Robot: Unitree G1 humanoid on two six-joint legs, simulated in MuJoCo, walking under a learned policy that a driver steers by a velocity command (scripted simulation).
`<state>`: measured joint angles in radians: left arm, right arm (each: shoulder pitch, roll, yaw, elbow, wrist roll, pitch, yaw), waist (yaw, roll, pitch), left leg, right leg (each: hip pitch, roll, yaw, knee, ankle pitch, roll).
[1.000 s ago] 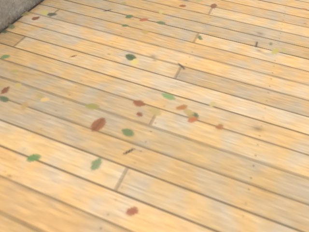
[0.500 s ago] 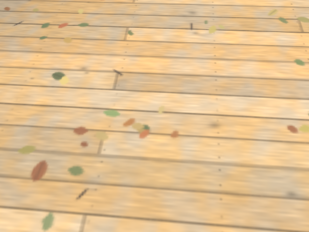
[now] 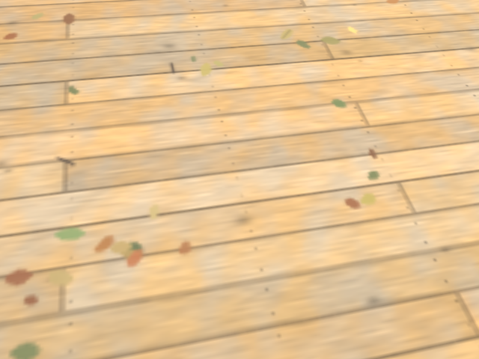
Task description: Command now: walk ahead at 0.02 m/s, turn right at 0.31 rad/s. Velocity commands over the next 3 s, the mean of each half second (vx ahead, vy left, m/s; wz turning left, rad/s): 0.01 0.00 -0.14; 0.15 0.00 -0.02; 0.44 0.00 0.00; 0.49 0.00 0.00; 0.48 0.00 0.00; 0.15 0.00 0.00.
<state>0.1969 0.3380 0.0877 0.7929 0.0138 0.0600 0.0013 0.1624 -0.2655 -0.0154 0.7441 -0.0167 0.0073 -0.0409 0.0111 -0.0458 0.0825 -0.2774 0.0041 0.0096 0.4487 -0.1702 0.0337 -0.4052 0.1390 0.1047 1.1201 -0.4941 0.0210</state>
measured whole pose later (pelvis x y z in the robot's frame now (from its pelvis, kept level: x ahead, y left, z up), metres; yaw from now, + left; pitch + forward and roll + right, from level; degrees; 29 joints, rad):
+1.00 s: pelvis +0.07 +0.02 -0.01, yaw -2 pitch +0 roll +0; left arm 0.39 0.24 0.03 1.09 0.02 -0.03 0.01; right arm 0.28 -0.23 -0.04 1.01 -0.02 -0.07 0.00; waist 0.00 -0.04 0.00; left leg -0.23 -0.03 0.08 0.51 -0.27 0.07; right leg -0.14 0.02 0.05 0.66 -0.44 -0.07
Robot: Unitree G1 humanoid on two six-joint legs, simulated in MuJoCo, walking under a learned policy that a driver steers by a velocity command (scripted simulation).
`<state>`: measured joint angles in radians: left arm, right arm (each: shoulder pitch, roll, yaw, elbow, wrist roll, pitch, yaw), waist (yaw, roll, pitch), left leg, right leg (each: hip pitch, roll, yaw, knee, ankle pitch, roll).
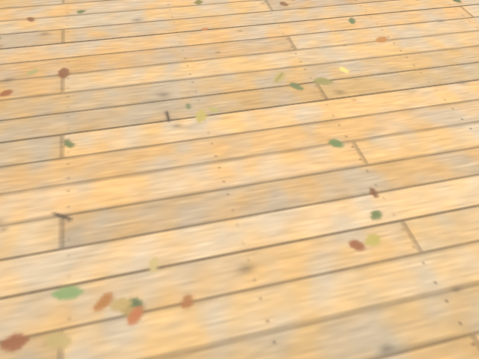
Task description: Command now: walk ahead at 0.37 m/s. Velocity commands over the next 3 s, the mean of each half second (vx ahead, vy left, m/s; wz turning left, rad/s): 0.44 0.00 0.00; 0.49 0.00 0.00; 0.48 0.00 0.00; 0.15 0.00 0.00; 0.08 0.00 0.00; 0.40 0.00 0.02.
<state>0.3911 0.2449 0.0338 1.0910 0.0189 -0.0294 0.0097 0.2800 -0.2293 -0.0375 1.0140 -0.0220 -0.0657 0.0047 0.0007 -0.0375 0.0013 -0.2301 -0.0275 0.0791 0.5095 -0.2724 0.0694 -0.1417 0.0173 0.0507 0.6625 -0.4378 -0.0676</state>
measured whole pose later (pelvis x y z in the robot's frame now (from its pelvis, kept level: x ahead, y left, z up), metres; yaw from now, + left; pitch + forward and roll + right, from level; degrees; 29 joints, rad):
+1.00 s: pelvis +0.54 +0.02 -0.01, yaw +0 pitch +1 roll -1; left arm 0.48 0.18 0.02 1.11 0.02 -0.09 0.02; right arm -0.01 -0.18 -0.03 0.88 -0.03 -0.07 0.01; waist 0.05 0.00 0.07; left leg -0.44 -0.02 0.11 0.52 -0.09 0.12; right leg 0.09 0.05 -0.07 0.43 -0.46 -0.07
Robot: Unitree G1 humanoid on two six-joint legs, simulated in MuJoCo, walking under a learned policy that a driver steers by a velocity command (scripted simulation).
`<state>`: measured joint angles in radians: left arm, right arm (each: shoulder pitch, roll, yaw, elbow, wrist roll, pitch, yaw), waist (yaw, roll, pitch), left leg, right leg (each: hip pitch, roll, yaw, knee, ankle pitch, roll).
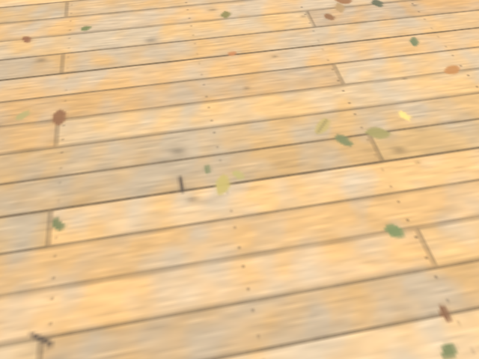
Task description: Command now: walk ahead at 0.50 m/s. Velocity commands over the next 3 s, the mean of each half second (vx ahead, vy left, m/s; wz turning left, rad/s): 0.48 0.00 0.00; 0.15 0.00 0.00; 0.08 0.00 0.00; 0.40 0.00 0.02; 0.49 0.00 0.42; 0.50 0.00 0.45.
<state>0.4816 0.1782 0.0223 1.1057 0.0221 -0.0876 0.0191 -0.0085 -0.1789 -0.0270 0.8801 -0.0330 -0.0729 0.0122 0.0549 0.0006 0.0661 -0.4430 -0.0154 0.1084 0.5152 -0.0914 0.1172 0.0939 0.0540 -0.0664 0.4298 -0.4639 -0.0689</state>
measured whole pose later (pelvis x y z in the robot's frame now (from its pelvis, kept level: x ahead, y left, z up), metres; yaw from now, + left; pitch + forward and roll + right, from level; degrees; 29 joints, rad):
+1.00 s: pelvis +0.38 -0.02 +0.02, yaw +1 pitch -1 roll -1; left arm 0.28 0.16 0.01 1.05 0.01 -0.03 0.02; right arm 0.25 -0.14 -0.01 1.09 -0.02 0.00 -0.04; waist 0.01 0.00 0.01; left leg -0.21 0.03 0.00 0.47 -0.23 -0.02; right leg -0.22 0.06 -0.11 0.41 -0.17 -0.08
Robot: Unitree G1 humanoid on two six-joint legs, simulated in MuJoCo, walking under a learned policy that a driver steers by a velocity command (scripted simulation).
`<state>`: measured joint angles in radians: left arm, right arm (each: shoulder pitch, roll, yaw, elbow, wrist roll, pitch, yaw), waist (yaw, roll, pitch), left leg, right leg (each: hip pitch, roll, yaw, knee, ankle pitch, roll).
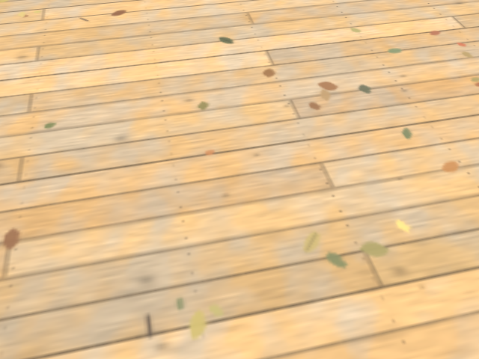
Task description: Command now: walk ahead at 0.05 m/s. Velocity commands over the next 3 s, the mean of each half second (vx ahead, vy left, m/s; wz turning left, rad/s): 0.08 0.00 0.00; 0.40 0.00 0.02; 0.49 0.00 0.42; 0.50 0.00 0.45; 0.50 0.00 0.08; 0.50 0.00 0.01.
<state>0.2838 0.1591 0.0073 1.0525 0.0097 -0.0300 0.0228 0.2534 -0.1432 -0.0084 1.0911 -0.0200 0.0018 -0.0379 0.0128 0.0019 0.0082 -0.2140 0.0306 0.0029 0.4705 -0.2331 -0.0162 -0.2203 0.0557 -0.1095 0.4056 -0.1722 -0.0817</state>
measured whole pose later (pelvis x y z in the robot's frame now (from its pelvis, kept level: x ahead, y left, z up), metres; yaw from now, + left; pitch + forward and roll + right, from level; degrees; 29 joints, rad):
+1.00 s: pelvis +0.23 +0.03 -0.01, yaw +1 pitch +1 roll +0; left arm -0.01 0.19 0.04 0.90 0.02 -0.05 -0.03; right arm 0.53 -0.15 -0.02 1.13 -0.02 -0.10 -0.02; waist -0.07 0.00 0.06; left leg 0.17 -0.02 0.03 0.22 -0.41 0.03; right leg -0.55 -0.01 -0.10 0.60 -0.14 -0.09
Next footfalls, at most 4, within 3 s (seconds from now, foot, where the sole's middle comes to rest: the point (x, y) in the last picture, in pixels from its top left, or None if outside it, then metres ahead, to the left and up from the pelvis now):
1.04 right None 0.42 -0.06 -0.78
1.58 left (197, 313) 0.67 0.16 -0.78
2.14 right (202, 215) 1.04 0.17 -0.78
2.68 left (122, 181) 1.20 0.48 -0.78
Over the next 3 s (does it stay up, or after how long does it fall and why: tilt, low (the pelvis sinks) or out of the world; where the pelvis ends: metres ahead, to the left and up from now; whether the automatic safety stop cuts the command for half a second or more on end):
stays up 1.24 0.43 0.01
